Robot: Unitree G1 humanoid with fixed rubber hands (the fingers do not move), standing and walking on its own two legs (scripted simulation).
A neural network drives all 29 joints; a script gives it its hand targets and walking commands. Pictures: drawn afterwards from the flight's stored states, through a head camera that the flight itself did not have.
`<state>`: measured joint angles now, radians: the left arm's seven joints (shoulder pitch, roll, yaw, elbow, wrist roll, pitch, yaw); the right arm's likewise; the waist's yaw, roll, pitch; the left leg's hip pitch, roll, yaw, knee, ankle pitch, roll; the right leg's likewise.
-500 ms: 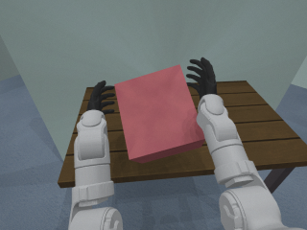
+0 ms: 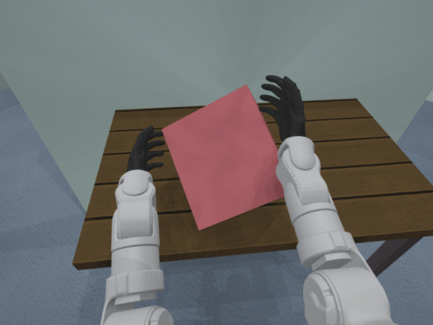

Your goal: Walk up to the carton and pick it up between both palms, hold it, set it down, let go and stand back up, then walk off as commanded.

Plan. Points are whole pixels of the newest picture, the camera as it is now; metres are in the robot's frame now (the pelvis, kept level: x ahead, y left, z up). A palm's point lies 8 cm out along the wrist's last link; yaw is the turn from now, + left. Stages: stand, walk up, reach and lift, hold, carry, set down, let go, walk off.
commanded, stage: set down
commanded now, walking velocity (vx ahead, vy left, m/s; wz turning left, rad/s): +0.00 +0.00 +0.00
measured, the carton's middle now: (232, 161) +0.42 -0.02 +0.09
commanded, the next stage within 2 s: none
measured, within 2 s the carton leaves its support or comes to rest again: neither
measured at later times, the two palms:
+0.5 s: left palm (150, 171) +0.35 +0.13 +0.13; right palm (304, 135) +0.37 -0.13 +0.19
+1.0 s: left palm (157, 166) +0.37 +0.12 +0.12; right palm (302, 130) +0.40 -0.14 +0.18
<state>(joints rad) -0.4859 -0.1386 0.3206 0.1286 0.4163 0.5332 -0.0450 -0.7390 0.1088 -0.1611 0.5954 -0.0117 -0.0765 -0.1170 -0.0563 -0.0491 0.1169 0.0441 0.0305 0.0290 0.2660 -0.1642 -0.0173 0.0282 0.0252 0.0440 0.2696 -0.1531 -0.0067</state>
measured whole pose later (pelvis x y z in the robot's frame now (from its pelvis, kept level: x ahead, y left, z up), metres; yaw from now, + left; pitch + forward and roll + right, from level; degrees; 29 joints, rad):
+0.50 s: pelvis -0.01 +0.00 +0.00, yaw +0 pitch -8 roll +0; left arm -0.55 -0.18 0.37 0.34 0.42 0.44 0.02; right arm -0.76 0.09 -0.30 0.78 -0.09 -0.13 -0.05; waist -0.06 -0.05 0.06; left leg 0.04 0.03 0.03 0.25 -0.15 -0.02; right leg 0.02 0.02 0.04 0.26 -0.14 -0.01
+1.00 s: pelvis +0.01 +0.00 +0.00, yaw +0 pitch -7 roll +0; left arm -0.53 -0.22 0.38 0.31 0.42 0.40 0.03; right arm -0.77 0.05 -0.31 0.80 -0.08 -0.13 -0.02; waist -0.05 -0.05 0.07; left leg 0.04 0.03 0.03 0.24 -0.17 -0.02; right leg 0.02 0.02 0.04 0.26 -0.17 -0.01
